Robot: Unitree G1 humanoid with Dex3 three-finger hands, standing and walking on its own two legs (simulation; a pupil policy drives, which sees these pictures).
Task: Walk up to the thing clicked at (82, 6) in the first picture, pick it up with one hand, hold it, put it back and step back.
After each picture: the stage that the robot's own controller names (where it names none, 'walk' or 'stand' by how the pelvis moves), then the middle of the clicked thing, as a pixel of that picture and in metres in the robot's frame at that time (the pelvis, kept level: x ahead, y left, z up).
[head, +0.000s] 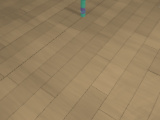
stand; (83, 8) +2.06 -0.05 -0.65
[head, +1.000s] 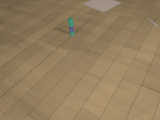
walk; (71, 26) +1.93 +0.23 -0.63
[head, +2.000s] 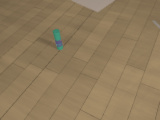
walk; (58, 40) +1.35 +0.33 -0.65
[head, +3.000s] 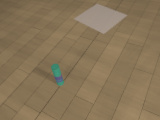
walk; (57, 75) +0.90 +0.30 -0.65
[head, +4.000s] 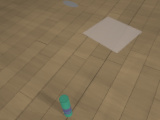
walk; (66, 106) +0.60 +0.20 -0.64
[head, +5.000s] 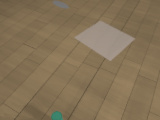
stand; out of the picture +0.45 +0.17 -0.63
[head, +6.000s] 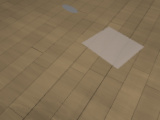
stand; out of the picture +0.41 +0.14 -0.65
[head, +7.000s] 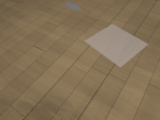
stand; out of the picture +0.40 +0.16 -0.65
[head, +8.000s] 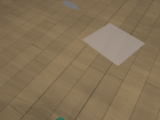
stand; out of the picture +0.41 +0.16 -0.66
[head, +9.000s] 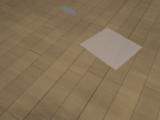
stand; out of the picture +0.40 +0.17 -0.66
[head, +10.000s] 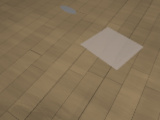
stand; out of the picture +0.39 +0.17 -0.66
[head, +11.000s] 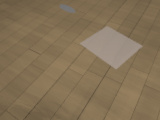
stand; out of the picture +0.38 +0.16 -0.66
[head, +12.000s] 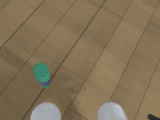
go down; (43, 76) +0.44 +0.17 -0.40
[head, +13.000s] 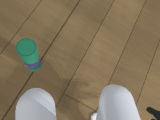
go down; (30, 57) +0.47 +0.20 -0.28
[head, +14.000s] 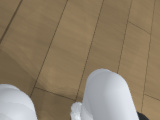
close in; out of the picture +0.46 +0.24 -0.18
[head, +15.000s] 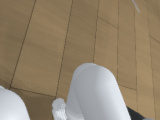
close; out of the picture +0.45 +0.26 -0.16
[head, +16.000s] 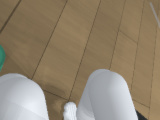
lift; out of the picture +0.35 +0.24 -0.14
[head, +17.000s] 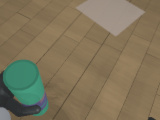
lift; (31, 93) +0.30 +0.16 +0.05
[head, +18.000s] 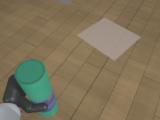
hold; (41, 93) +0.31 +0.14 +0.05
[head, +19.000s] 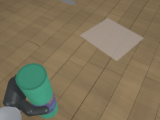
hold; (41, 96) +0.30 +0.14 +0.05
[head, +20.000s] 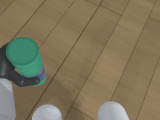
crouch; (31, 67) +0.39 +0.16 -0.04
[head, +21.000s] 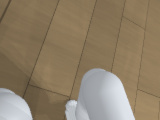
lower; out of the picture +0.43 +0.24 -0.16
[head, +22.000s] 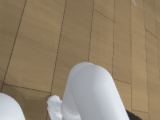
lower; out of the picture +0.45 +0.27 -0.17
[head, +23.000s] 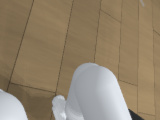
lower; out of the picture +0.44 +0.27 -0.17
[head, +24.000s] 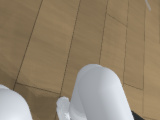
lower; out of the picture +0.42 +0.25 -0.17
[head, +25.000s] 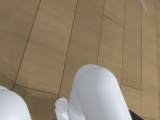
rest; out of the picture +0.42 +0.24 -0.16
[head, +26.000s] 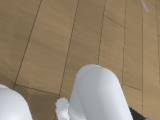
open; out of the picture +0.42 +0.25 -0.17
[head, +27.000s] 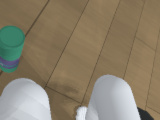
stand; (10, 53) +0.43 +0.22 -0.20
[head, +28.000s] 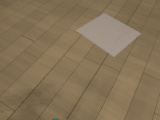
stand; out of the picture +0.37 +0.15 -0.57
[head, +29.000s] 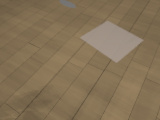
stand; out of the picture +0.38 +0.16 -0.60
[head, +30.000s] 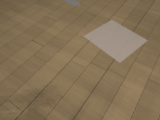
stand; out of the picture +0.38 +0.15 -0.60
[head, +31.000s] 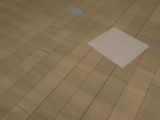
stand; out of the picture +0.40 +0.15 -0.65
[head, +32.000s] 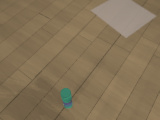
walk; (67, 99) +0.49 +0.13 -0.63
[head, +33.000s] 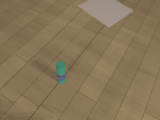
walk; (60, 73) +0.78 +0.13 -0.64
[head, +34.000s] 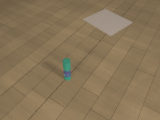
stand; (67, 69) +1.00 +0.14 -0.64
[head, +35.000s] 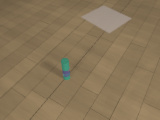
stand; (65, 69) +0.99 +0.16 -0.66
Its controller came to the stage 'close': yes
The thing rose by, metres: 0.68
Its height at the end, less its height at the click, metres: +0.00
